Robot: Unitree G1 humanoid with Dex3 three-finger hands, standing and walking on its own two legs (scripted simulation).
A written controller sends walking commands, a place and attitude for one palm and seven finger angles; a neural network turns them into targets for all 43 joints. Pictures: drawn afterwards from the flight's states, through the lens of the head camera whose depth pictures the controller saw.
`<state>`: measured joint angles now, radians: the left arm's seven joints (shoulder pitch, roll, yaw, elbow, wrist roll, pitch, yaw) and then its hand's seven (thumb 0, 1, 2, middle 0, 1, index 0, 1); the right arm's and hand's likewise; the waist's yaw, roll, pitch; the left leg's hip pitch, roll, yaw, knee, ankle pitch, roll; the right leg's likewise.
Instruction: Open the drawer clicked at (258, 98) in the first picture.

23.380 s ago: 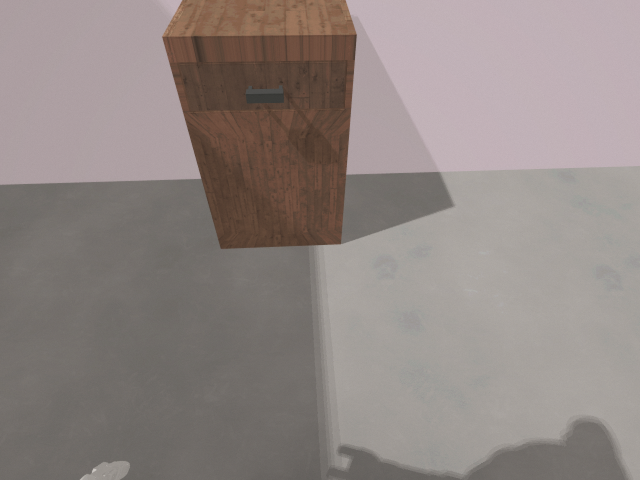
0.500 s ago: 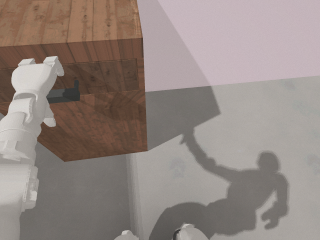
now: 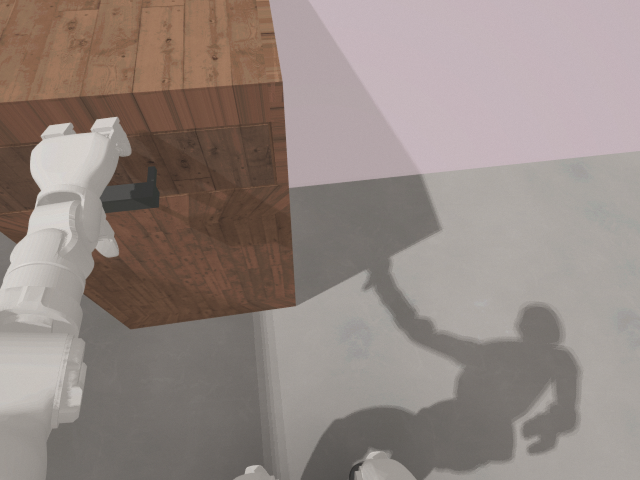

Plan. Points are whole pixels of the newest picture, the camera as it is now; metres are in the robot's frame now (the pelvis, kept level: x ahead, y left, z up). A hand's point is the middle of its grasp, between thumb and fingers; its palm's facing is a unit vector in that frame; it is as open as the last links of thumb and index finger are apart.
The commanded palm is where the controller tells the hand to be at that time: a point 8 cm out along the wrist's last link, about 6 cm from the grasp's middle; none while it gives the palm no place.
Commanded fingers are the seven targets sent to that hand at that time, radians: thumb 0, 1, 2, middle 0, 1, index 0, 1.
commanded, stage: re-aim the fingers above the handle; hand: left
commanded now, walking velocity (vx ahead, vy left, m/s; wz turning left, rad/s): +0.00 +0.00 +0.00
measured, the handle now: (121, 186) +0.54 +0.28 -0.03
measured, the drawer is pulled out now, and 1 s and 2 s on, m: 0.00 0.00 0.00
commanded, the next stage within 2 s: lower the fingers behind the handle in 0.70 s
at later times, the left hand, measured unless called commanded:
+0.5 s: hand (95, 196) +0.48 +0.28 +0.03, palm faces -0.10 -0.02 -0.99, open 13.8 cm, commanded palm +0.47 +0.27 +0.09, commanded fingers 0.00 -0.50 0.30 -0.30 -1.20 -0.30 -1.20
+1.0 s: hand (109, 194) +0.49 +0.26 +0.02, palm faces -0.08 -0.03 -1.00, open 13.8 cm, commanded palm +0.47 +0.26 +0.07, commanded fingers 0.00 -0.50 0.30 -0.30 -1.20 -0.30 -1.20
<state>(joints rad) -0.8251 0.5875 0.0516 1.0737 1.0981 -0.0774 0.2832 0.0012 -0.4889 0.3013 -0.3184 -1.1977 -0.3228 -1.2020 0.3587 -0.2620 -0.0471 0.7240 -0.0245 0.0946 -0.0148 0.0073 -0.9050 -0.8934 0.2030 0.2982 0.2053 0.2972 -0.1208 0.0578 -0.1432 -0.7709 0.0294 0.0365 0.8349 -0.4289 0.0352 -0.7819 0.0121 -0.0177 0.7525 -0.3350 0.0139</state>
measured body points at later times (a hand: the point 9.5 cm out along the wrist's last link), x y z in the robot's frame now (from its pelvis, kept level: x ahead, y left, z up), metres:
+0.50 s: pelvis +0.00 +0.00 +0.00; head +0.12 +0.01 +0.43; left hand +0.48 +0.28 +0.08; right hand +0.01 -0.28 -0.12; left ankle -0.03 +0.09 -0.70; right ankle +0.00 -0.13 -0.70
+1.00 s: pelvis +0.00 +0.00 +0.00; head +0.12 +0.01 +0.43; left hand +0.49 +0.26 +0.08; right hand +0.00 -0.27 -0.13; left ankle -0.03 +0.09 -0.70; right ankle +0.00 -0.13 -0.70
